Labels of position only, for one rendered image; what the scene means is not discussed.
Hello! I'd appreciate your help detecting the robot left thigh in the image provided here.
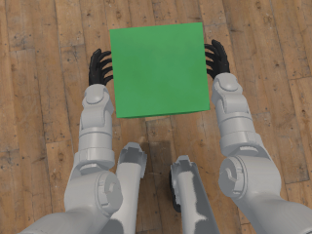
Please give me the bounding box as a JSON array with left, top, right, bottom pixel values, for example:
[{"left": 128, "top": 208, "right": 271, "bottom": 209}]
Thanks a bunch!
[{"left": 98, "top": 146, "right": 147, "bottom": 234}]

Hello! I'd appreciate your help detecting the right robot forearm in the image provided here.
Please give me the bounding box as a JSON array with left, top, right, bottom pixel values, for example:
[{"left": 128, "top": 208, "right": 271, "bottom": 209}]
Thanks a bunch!
[{"left": 211, "top": 72, "right": 282, "bottom": 190}]

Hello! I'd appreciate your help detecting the robot left upper arm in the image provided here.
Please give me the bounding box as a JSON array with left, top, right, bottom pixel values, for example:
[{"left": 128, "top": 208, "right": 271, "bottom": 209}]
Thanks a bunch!
[{"left": 17, "top": 171, "right": 124, "bottom": 234}]

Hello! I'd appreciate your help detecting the carton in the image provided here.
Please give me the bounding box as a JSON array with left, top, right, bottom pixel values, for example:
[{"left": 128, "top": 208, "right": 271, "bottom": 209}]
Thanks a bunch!
[{"left": 109, "top": 22, "right": 211, "bottom": 119}]

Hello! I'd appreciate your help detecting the left robot forearm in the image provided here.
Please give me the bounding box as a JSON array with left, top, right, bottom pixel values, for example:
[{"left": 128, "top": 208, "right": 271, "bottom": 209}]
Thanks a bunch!
[{"left": 63, "top": 84, "right": 115, "bottom": 203}]

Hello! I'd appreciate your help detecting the left robot hand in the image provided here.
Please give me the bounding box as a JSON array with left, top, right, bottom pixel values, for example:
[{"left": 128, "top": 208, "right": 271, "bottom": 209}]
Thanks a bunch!
[{"left": 89, "top": 49, "right": 114, "bottom": 87}]

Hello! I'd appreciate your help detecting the right robot shin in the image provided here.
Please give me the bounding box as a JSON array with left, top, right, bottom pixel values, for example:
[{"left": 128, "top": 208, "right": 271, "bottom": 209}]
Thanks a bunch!
[{"left": 174, "top": 155, "right": 199, "bottom": 204}]

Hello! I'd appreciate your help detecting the robot right upper arm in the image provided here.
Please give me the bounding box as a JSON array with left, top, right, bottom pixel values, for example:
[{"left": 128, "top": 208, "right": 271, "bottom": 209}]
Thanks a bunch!
[{"left": 217, "top": 154, "right": 312, "bottom": 234}]

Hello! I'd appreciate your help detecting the right robot hand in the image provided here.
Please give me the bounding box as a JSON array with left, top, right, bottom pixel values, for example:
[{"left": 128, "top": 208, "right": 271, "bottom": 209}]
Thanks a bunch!
[{"left": 204, "top": 39, "right": 230, "bottom": 80}]

